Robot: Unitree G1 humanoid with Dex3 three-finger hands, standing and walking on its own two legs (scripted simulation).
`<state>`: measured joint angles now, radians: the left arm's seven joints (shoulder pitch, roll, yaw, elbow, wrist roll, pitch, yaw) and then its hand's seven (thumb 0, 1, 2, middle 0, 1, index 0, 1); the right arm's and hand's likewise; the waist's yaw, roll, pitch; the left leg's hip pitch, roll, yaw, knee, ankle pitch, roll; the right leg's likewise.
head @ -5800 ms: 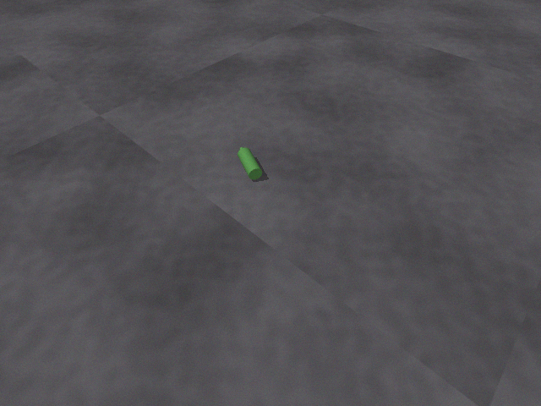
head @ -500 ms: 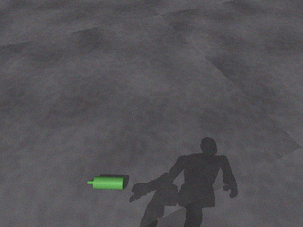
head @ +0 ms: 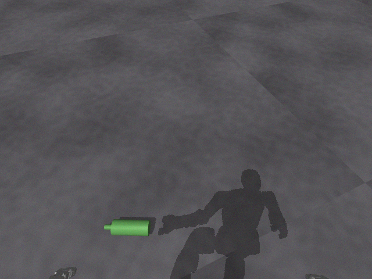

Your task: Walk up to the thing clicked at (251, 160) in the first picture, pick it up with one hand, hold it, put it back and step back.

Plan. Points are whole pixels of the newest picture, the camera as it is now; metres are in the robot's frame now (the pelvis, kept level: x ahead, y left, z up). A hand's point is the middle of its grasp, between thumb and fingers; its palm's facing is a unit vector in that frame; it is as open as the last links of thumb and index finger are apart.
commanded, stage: walk up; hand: left
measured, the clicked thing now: (127, 227) +0.46 +0.32 -0.73
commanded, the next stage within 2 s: none
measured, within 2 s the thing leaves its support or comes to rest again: neither
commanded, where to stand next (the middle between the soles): +0.08 +0.01 m, yaw -1 degrees
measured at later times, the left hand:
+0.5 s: hand out of the picture +0.09 +0.26 -0.15, palm faces +0.01 -0.93 -0.36, open 7.4 cm
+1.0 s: hand out of the picture +0.10 +0.32 -0.16, palm faces -0.02 -0.93 -0.36, open 7.4 cm
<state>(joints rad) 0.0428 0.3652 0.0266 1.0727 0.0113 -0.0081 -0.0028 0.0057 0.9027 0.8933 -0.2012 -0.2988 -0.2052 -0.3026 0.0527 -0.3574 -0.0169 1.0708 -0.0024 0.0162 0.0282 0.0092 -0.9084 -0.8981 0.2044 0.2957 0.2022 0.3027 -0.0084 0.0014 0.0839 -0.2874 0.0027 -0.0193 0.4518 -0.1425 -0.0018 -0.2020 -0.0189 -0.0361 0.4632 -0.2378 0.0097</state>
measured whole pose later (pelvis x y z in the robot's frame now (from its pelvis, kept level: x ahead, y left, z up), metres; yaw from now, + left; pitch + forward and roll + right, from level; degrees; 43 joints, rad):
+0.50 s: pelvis +0.01 +0.00 +0.00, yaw +1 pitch -1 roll -1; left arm 0.08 0.36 0.03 1.09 0.01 -0.01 0.00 0.01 0.90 0.89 -0.20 -0.30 -0.21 -0.30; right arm 0.07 -0.35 -0.01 1.08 0.00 0.02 0.03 0.01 -0.91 -0.90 0.20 0.30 0.20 0.30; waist 0.00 0.02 0.08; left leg -0.27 0.00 -0.04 0.43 -0.14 -0.01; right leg -0.18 -0.02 -0.06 0.43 -0.23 0.01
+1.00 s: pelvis +0.01 +0.04 +0.00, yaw +3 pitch -1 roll -1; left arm 0.13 0.43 0.07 0.99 0.04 0.02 -0.02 0.01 0.90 0.89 -0.20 -0.30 -0.20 -0.30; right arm 0.29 -0.34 -0.05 0.99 -0.03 -0.04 0.02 0.01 -0.91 -0.90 0.21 0.30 0.21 0.30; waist -0.04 -0.06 0.09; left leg -0.18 -0.02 -0.02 0.51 -0.31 0.03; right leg -0.44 0.01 0.10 1.01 -0.41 -0.02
